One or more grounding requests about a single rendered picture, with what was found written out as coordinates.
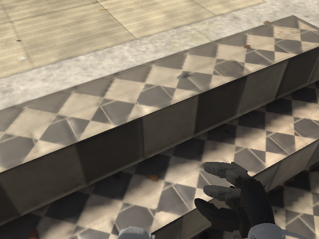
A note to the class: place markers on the stairs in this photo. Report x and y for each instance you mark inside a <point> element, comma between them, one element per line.
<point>147,172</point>

